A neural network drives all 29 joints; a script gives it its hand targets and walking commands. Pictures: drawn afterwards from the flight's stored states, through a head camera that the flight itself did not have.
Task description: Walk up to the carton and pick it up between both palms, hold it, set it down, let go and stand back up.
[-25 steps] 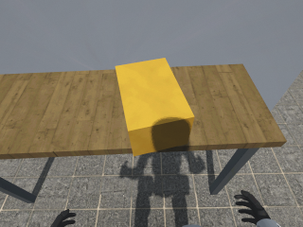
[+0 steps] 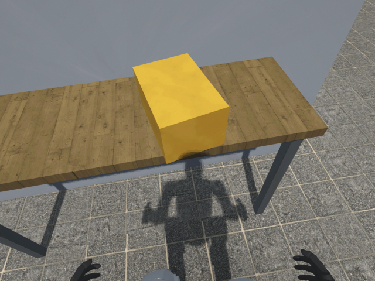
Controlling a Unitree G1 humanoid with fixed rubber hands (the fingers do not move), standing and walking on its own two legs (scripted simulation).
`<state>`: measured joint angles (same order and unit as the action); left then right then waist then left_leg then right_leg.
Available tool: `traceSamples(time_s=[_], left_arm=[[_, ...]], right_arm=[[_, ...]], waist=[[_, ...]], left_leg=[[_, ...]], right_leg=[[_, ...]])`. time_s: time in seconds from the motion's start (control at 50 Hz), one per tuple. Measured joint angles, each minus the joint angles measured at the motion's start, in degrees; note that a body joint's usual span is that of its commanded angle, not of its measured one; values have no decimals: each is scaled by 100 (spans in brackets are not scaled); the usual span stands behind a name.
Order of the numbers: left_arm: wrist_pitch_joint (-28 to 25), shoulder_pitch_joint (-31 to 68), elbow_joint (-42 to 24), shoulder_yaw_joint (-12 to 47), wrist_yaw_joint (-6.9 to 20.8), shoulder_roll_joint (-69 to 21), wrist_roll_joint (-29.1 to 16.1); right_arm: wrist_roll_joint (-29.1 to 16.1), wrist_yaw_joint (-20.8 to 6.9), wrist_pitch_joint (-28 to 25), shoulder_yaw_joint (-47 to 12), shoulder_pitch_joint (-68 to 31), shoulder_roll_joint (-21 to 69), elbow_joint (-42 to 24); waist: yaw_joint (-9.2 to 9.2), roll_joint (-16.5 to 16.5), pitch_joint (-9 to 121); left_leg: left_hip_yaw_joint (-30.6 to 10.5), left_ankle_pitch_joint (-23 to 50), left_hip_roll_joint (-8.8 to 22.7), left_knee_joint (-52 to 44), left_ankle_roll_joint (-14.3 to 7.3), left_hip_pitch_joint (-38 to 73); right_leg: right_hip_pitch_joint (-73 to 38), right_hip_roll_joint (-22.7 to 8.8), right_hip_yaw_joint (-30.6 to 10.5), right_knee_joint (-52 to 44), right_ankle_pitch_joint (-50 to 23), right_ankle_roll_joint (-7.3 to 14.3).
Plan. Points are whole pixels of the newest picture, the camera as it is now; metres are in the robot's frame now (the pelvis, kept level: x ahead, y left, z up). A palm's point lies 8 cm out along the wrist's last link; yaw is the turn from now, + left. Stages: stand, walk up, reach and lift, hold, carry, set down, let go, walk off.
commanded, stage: walk up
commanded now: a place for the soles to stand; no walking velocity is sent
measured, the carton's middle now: (177, 104) +0.55 +0.03 +0.03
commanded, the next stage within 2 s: none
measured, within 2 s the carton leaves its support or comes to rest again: neither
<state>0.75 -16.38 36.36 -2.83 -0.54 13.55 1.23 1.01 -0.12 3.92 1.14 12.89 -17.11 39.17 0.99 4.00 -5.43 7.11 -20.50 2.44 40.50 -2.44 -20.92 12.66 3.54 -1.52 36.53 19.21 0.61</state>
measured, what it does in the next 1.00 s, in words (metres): stands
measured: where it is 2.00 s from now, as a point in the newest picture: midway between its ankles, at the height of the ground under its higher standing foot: outside the picture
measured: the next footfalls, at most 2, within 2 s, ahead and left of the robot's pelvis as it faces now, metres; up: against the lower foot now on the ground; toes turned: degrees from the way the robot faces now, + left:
right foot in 1.66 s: +0.19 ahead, -0.18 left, +0.00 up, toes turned +7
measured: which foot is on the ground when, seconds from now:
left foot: down 0.00-1.00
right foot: down 0.00-1.00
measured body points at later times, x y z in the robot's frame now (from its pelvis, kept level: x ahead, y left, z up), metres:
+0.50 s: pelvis +0.01 +0.01 +0.01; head +0.01 +0.02 +0.46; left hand +0.11 +0.28 -0.10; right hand +0.09 -0.26 -0.09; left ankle +0.03 +0.12 -0.72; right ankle +0.00 -0.12 -0.72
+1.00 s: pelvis +0.04 -0.01 +0.00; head +0.04 -0.01 +0.45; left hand +0.15 +0.27 -0.09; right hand +0.19 -0.26 -0.09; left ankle +0.03 +0.13 -0.72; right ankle +0.00 -0.12 -0.72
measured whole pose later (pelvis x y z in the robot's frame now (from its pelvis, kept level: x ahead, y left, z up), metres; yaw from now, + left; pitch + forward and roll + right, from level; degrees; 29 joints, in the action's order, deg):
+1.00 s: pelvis +0.04 -0.01 +0.00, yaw +5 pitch -1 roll +0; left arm 0.9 -14.4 36.1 -0.5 0.4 16.9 0.8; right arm 0.7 0.4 0.0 1.4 16.5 -15.6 34.9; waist -0.1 0.2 -1.4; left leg -6.3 -19.3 -2.3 36.9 0.9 -16.3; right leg 11.0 -1.6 3.9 36.0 23.7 0.1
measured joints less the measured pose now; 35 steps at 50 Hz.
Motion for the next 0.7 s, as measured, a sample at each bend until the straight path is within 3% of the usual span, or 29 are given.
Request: traceSamples(time_s=[0.06, 0.12, 0.16, 0.24, 0.38, 0.7], left_arm=[[-13, -300, 115, -59, -1, 74, 58], [-20, -404, 170, -73, 1, 131, 69], [-9, -256, 194, -79, 42, 204, 43], [-10, -93, 52, -39, 108, 271, 24], [-108, -112, 95, 51, 115, 281, 50], [-98, -144, 181, 218, 77, 286, -32]], right_arm=[[37, -82, 25, 29, 348, 80, 78], [-2, -144, -132, 99, 605, -13, 110], [14, -124, -247, 151, 715, 10, 180], [14, -30, -382, 116, 946, 57, 175], [-57, -37, -389, 53, 975, 144, 73], [-21, 5, -422, 13, 480, 115, -356]], waist=[[-175, -172, 308], [-103, -120, 477], [1, -251, 433], [37, -451, 437], [-19, -531, 457], [-124, -309, 485]], left_leg=[[-262, -397, -202, 381, 188, 29], [-613, 9, -118, -207, 165, 419], [-587, 452, -209, -410, 186, 492], [-511, 373, -317, -416, 110, 452], [-635, 508, -316, -700, 139, 491], [-1009, 307, -385, -625, 257, 513]], right_leg=[[51, -179, -162, -29, 79, 76], [93, -184, -176, -97, -58, -95], [143, -313, -181, 38, 16, -170], [262, -393, -278, 181, 239, -134], [115, -400, -177, -305, -160, -232], [-47, -448, 185, -246, 167, -117]])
